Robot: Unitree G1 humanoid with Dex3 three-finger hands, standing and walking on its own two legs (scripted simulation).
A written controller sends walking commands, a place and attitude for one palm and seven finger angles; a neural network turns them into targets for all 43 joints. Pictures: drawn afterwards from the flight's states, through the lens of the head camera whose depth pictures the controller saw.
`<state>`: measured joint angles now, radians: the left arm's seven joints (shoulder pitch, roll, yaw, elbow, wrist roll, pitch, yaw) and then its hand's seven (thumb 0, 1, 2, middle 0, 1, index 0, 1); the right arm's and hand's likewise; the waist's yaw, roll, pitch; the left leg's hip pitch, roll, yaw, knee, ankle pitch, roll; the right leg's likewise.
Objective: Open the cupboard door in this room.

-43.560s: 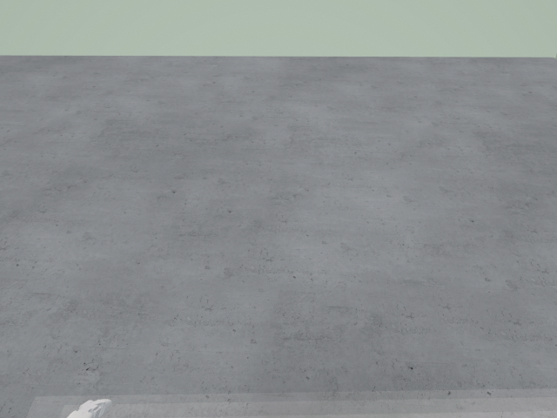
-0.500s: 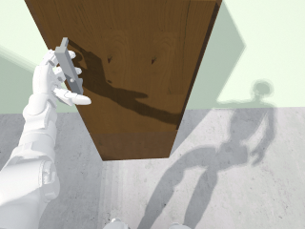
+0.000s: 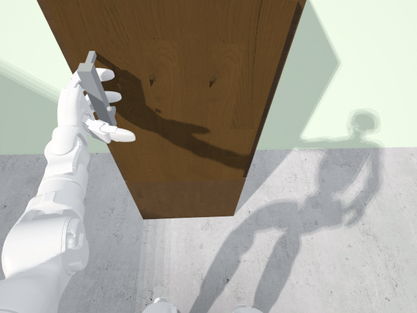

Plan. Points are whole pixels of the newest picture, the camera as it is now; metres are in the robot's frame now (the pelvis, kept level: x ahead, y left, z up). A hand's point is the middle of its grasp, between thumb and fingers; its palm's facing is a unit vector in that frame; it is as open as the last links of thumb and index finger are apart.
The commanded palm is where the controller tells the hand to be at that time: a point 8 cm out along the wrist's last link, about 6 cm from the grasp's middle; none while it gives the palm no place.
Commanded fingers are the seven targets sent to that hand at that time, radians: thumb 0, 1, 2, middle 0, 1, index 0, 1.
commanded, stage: close the thumb around the handle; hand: left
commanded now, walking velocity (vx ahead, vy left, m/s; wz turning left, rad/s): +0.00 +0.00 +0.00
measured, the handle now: (101, 93) +0.52 +0.20 +0.11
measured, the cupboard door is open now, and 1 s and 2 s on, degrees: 0 0 42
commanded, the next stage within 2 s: pull the door open along its arc in 0.78 s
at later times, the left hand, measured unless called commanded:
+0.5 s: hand (106, 109) +0.47 +0.18 +0.11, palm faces +0.03 -1.00 +0.00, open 9.1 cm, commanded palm +0.44 +0.23 +0.11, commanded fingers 0.00 0.73 0.83 -0.39 -1.33 -0.39 -1.33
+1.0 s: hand (108, 112) +0.47 +0.17 +0.11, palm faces +0.02 -1.00 +0.01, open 5.8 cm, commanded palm +0.42 +0.22 +0.11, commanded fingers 0.00 0.90 0.90 -0.40 -1.35 -0.40 -1.35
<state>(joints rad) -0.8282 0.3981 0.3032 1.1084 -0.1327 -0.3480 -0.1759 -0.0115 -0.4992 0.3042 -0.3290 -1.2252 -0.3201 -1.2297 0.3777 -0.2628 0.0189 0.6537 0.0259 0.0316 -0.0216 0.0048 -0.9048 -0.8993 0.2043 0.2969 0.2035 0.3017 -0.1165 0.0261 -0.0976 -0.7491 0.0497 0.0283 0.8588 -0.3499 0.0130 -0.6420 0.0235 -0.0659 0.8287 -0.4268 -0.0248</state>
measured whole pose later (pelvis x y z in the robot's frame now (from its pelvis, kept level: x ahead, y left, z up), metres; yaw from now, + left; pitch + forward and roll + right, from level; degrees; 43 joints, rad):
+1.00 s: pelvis +0.00 +0.01 +0.00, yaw -1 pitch +13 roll -2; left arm -0.76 0.37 0.31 1.05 -0.14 -0.34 -0.17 0.00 0.70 0.83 -0.35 -1.35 -0.36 -1.35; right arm 0.38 -0.26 0.02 0.64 0.03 0.04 -0.02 0.01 -0.90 -0.90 0.20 0.30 0.20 0.30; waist -0.12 0.03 -0.10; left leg -0.72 0.05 0.04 0.85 -0.35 0.02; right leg -0.62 0.02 -0.05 0.82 -0.42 -0.02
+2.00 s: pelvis +0.01 -0.04 +0.01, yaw +3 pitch +0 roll +0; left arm 0.34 -0.03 -0.30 -0.23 0.01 0.01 0.49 0.00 0.64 0.75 -0.35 -1.33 -0.37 -1.33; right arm 0.17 -0.21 0.03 0.55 -0.04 0.09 0.02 0.01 -0.90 -0.90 0.20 0.30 0.20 0.30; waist -0.01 0.07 -0.08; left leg -0.41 0.04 -0.03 0.75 -0.35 -0.02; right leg -0.29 0.03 -0.12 0.74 -0.46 -0.08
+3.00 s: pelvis +0.00 -0.01 +0.01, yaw +3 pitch +1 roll +0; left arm 0.29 0.04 -0.30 -0.20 0.01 -0.08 0.20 -0.01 -0.50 0.31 -0.27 -0.48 -0.22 -0.48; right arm 0.21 -0.20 0.03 0.48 0.00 0.04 0.02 0.01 -0.90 -0.90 0.20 0.30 0.20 0.30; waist 0.01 0.05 -0.06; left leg -0.47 0.01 -0.01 0.79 -0.34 0.00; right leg -0.36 -0.01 -0.09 0.79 -0.45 -0.04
